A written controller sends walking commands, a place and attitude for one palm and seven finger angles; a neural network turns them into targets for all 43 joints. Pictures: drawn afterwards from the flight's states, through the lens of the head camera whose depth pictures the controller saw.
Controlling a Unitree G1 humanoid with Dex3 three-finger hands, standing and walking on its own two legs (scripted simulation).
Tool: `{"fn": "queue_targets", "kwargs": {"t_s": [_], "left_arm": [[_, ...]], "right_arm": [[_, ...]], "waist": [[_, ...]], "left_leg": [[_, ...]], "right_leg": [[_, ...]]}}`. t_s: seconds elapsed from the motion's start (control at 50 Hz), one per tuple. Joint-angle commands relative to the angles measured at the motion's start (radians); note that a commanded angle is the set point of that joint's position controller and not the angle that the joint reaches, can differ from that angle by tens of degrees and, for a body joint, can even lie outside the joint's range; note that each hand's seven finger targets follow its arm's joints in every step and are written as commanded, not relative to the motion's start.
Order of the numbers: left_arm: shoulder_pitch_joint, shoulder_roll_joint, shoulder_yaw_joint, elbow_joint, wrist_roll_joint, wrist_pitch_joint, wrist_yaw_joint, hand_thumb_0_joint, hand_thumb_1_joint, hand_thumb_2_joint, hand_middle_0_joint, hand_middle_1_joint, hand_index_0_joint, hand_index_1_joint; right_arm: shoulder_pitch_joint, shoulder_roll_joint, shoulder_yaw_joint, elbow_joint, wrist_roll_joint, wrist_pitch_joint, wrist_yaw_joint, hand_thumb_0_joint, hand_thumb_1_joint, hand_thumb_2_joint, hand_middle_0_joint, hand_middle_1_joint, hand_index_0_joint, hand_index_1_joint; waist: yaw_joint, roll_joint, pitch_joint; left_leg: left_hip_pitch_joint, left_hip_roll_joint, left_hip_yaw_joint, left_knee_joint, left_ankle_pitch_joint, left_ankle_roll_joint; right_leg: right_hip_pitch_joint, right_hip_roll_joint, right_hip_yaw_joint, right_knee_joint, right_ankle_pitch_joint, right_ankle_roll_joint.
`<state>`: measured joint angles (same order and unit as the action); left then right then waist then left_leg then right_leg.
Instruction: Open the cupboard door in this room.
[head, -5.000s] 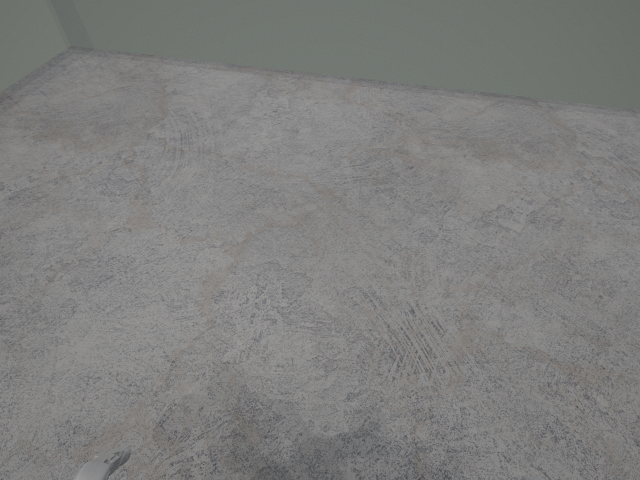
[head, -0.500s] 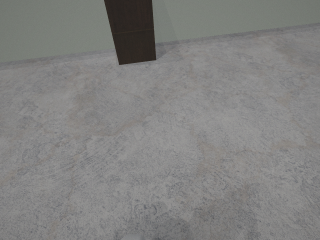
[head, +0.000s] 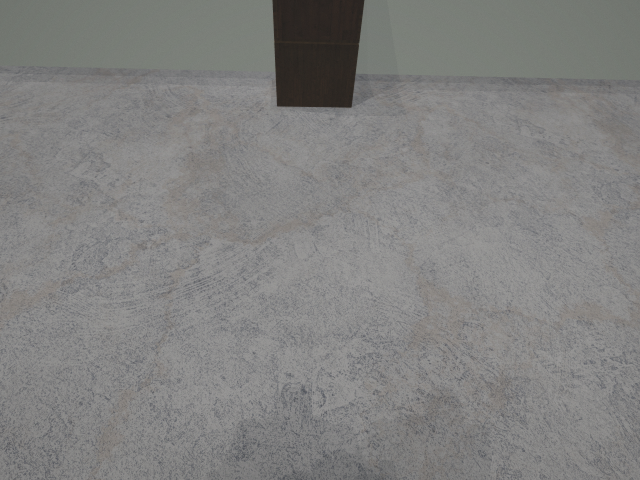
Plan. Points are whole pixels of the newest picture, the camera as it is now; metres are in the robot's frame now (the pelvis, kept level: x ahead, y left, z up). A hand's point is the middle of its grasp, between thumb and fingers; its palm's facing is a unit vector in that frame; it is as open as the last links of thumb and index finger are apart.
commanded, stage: turn or walk to find it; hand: left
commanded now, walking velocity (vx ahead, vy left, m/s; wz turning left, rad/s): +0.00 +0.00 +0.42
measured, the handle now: out of the picture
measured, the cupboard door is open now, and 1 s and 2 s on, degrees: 0 0 0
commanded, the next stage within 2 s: stand and wait in 1.02 s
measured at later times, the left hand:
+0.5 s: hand out of the picture -0.03 +0.17 -0.16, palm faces +0.24 -0.94 -0.25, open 7.3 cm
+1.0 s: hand out of the picture -0.08 +0.25 -0.17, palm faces +0.41 -0.88 -0.25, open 7.4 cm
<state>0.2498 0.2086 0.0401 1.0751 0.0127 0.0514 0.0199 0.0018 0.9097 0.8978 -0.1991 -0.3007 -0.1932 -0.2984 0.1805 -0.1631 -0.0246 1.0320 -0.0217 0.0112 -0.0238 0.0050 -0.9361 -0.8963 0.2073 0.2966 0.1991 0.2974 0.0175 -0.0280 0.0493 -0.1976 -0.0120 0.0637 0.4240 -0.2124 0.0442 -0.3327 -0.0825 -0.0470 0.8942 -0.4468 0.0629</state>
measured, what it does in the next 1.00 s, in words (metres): steps on the spot, turning left: right foot, then left foot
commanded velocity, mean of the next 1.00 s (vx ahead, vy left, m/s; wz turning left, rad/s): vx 0.00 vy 0.00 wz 0.42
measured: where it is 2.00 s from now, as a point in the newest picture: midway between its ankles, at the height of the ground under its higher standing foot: outside the picture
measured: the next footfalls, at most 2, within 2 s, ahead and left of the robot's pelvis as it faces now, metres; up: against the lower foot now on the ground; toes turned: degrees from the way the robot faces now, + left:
right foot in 0.18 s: -0.01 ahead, -0.13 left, +0.00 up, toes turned -1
left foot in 0.64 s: -0.07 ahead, +0.12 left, +0.00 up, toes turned +22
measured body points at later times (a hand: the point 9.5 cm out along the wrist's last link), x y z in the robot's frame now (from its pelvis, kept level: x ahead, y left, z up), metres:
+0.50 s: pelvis -0.05 -0.03 +0.00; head -0.02 -0.04 +0.44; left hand -0.04 +0.22 -0.14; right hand +0.03 -0.28 -0.17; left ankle -0.10 +0.12 -0.68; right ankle -0.05 -0.13 -0.74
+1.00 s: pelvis -0.08 +0.02 +0.00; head -0.06 +0.04 +0.45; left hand -0.10 +0.30 -0.15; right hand +0.07 -0.18 -0.14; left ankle -0.10 +0.10 -0.74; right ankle -0.04 -0.14 -0.68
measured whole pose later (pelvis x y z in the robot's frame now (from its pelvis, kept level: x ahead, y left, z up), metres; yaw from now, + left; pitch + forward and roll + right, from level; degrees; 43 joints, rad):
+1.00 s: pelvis -0.08 +0.02 +0.00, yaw +23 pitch +0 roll -1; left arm 0.15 0.25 0.06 0.95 0.01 0.06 0.02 0.00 0.91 0.90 -0.20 -0.30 -0.19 -0.30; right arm 0.20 -0.18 -0.04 0.96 -0.03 0.02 0.00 0.01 -0.91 -0.90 0.21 0.30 0.20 0.30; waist -0.01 -0.02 0.06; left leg -0.22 -0.05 0.00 0.43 -0.21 0.06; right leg -0.43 -0.09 -0.02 1.00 -0.40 0.10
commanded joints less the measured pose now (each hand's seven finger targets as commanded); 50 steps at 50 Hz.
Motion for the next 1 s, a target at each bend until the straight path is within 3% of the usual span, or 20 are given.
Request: {"fn": "queue_targets", "kwargs": {"t_s": [0.0,0.08,0.12,0.14,0.16,0.18,0.2,0.22,0.28,0.34,0.5,0.54,0.58,0.6,0.62,0.64,0.68,0.72,0.78,0.98], "left_arm": [[-0.036,0.045,0.015,-0.087,-0.001,-0.021,0.006,0.000,0.900,0.900,-0.200,-0.300,-0.200,-0.300],[0.009,0.046,0.018,-0.092,-0.005,-0.028,0.010,0.000,0.900,0.900,-0.200,-0.300,-0.200,-0.300],[0.079,0.052,0.023,-0.080,-0.004,-0.036,0.014,0.000,0.900,0.900,-0.200,-0.300,-0.200,-0.300],[0.101,0.089,0.030,-0.080,0.004,-0.045,0.018,0.000,0.900,0.900,-0.200,-0.300,-0.200,-0.300],[0.100,0.178,0.047,-0.089,0.017,-0.051,0.025,0.000,0.900,0.900,-0.200,-0.300,-0.200,-0.300],[0.080,0.216,0.051,-0.118,0.014,-0.048,0.025,0.000,0.900,0.900,-0.200,-0.300,-0.200,-0.300],[0.031,0.180,0.047,-0.134,0.010,-0.047,0.028,0.000,0.900,0.900,-0.200,-0.300,-0.200,-0.300],[-0.023,0.157,0.048,-0.148,0.008,-0.052,0.028,0.000,0.900,0.900,-0.200,-0.300,-0.200,-0.300],[-0.079,0.111,0.029,-0.171,0.006,-0.061,0.021,0.000,0.900,0.900,-0.200,-0.300,-0.200,-0.300],[-0.030,0.122,0.032,-0.166,0.008,-0.067,0.022,0.000,0.900,0.900,-0.200,-0.300,-0.200,-0.300],[0.052,0.194,0.056,-0.143,0.021,-0.056,0.016,0.000,0.900,0.900,-0.200,-0.300,-0.200,-0.300],[0.042,0.207,0.058,-0.139,0.019,-0.052,0.014,0.000,0.900,0.900,-0.200,-0.300,-0.200,-0.300],[0.004,0.199,0.058,-0.143,0.010,-0.045,0.012,0.000,0.900,0.900,-0.200,-0.300,-0.200,-0.300],[0.011,0.170,0.053,-0.155,0.002,-0.038,0.009,0.000,0.900,0.900,-0.200,-0.300,-0.200,-0.300],[0.011,0.101,0.041,-0.193,-0.004,-0.033,0.004,0.000,0.900,0.900,-0.200,-0.300,-0.200,-0.300],[-0.047,0.093,0.027,-0.217,0.004,-0.023,0.010,0.000,0.900,0.900,-0.200,-0.300,-0.200,-0.300],[-0.088,0.104,0.034,-0.198,0.004,-0.011,0.009,0.000,0.900,0.900,-0.200,-0.300,-0.200,-0.300],[-0.067,0.109,0.039,-0.176,0.005,-0.017,-0.002,0.000,0.900,0.900,-0.200,-0.300,-0.200,-0.300],[-0.034,0.111,0.038,-0.157,0.004,-0.019,-0.007,0.000,0.900,0.900,-0.200,-0.300,-0.200,-0.300],[-0.125,0.096,0.035,-0.212,0.002,-0.014,0.001,0.000,0.900,0.900,-0.200,-0.300,-0.200,-0.300]], "right_arm": [[0.074,-0.201,-0.054,-0.034,0.000,-0.004,-0.008,0.000,-0.900,-0.900,0.200,0.300,0.200,0.300],[0.044,-0.210,-0.063,-0.052,-0.002,0.004,0.001,0.000,-0.900,-0.900,0.200,0.300,0.200,0.300],[0.014,-0.200,-0.065,-0.068,0.004,0.008,0.007,0.000,-0.900,-0.900,0.200,0.300,0.200,0.300],[0.010,-0.168,-0.065,-0.078,0.011,0.009,0.012,0.000,-0.900,-0.900,0.200,0.300,0.200,0.300],[0.013,-0.102,-0.054,-0.100,0.018,0.011,0.019,0.000,-0.900,-0.900,0.200,0.300,0.200,0.300],[-0.032,-0.133,-0.063,-0.127,0.007,0.021,0.019,0.000,-0.900,-0.900,0.200,0.300,0.200,0.300],[-0.035,-0.148,-0.075,-0.114,-0.001,0.037,0.022,0.000,-0.900,-0.900,0.200,0.300,0.200,0.300],[-0.010,-0.149,-0.077,-0.090,-0.003,0.046,0.026,0.000,-0.900,-0.900,0.200,0.300,0.200,0.300],[0.064,-0.133,-0.078,-0.051,-0.001,0.050,0.038,0.000,-0.900,-0.900,0.200,0.300,0.200,0.300],[0.052,-0.129,-0.074,-0.058,-0.001,0.051,0.038,0.000,-0.900,-0.900,0.200,0.300,0.200,0.300],[-0.058,-0.107,-0.047,-0.112,0.011,0.030,0.036,0.000,-0.900,-0.900,0.200,0.300,0.200,0.300],[-0.026,-0.113,-0.046,-0.108,0.013,0.025,0.034,0.000,-0.900,-0.900,0.200,0.300,0.200,0.300],[0.036,-0.137,-0.049,-0.098,0.011,0.017,0.034,0.000,-0.900,-0.900,0.200,0.300,0.200,0.300],[0.081,-0.187,-0.059,-0.091,0.007,0.006,0.034,0.000,-0.900,-0.900,0.200,0.300,0.200,0.300],[0.124,-0.286,-0.081,-0.091,0.000,-0.003,0.030,0.000,-0.900,-0.900,0.200,0.300,0.200,0.300],[0.166,-0.322,-0.087,-0.076,0.002,0.006,0.022,0.000,-0.900,-0.900,0.200,0.300,0.200,0.300],[0.107,-0.266,-0.074,-0.084,0.000,0.001,0.003,0.000,-0.900,-0.900,0.200,0.300,0.200,0.300],[0.031,-0.234,-0.059,-0.111,-0.001,-0.003,0.000,0.000,-0.900,-0.900,0.200,0.300,0.200,0.300],[0.029,-0.224,-0.057,-0.122,0.007,-0.012,0.000,0.000,-0.900,-0.900,0.200,0.300,0.200,0.300],[0.082,-0.230,-0.072,-0.125,-0.003,0.000,0.007,0.000,-0.900,-0.900,0.200,0.300,0.200,0.300]], "waist": [[-0.049,0.153,-0.057],[-0.027,0.166,-0.078],[0.012,0.132,-0.108],[0.021,0.039,-0.112],[0.023,-0.216,-0.085],[0.045,-0.249,-0.039],[0.021,-0.172,-0.013],[-0.006,-0.190,0.023],[-0.051,-0.100,0.037],[-0.028,-0.125,0.015],[0.039,-0.172,-0.048],[0.019,-0.175,-0.069],[-0.024,-0.132,-0.085],[-0.049,0.016,-0.125],[-0.067,0.321,-0.131],[-0.091,0.308,-0.133],[-0.071,0.263,-0.090],[-0.039,0.205,-0.064],[-0.027,0.153,-0.087],[-0.059,0.166,-0.059]], "left_leg": [[0.112,0.277,-0.286,-0.114,0.395,0.135],[0.028,0.244,-0.323,-0.088,0.337,0.118],[-0.067,0.191,-0.302,-0.040,0.214,0.071],[-0.167,0.126,-0.240,0.038,0.097,0.016],[-0.348,-0.007,-0.105,0.217,-0.128,-0.053],[-0.356,-0.028,-0.086,0.436,-0.328,-0.070],[-0.351,-0.001,-0.139,0.586,-0.307,-0.066],[-0.363,0.011,-0.144,0.671,-0.260,-0.069],[-0.366,0.026,-0.105,0.782,-0.140,-0.093],[-0.372,0.045,-0.086,0.761,-0.129,-0.115],[-0.236,0.049,0.010,0.362,-0.249,-0.111],[-0.166,0.037,0.036,0.266,-0.197,-0.101],[-0.020,0.048,0.034,0.077,-0.028,-0.087],[0.110,0.110,-0.052,-0.023,0.134,-0.061],[0.219,0.357,-0.381,-0.064,0.486,0.048],[0.168,0.435,-0.411,-0.076,0.614,0.140],[0.106,0.357,-0.346,-0.086,0.499,0.132],[0.100,0.287,-0.270,-0.077,0.490,0.111],[0.123,0.243,-0.216,-0.082,0.513,0.097],[0.084,0.249,-0.364,-0.113,0.314,0.135]], "right_leg": [[-0.074,0.005,0.016,-0.068,-0.036,-0.001],[0.048,0.035,0.002,-0.249,0.036,-0.014],[0.201,0.030,-0.010,-0.463,0.198,-0.019],[0.299,-0.044,0.051,-0.567,0.239,-0.038],[0.366,-0.259,0.277,-0.631,0.240,-0.118],[0.221,-0.396,0.351,-0.666,0.315,-0.213],[0.143,-0.360,0.280,-0.666,0.288,-0.230],[0.101,-0.308,0.227,-0.669,0.271,-0.210],[0.112,-0.212,0.069,-0.617,0.371,-0.162],[0.174,-0.224,0.037,-0.600,0.414,-0.174],[0.273,-0.275,0.001,-0.478,0.681,-0.209],[0.257,-0.274,-0.021,-0.440,0.693,-0.187],[0.172,-0.251,-0.072,-0.354,0.578,-0.126],[0.073,-0.199,-0.117,-0.216,0.439,-0.072],[-0.176,-0.062,-0.154,-0.014,-0.041,0.006],[-0.185,-0.030,-0.057,0.133,-0.227,0.004],[-0.210,-0.050,0.023,0.228,-0.109,-0.002],[-0.223,-0.041,0.031,0.257,-0.002,0.006],[-0.199,-0.027,0.024,0.240,0.061,0.019],[-0.158,0.002,0.041,0.045,0.016,0.024]]}}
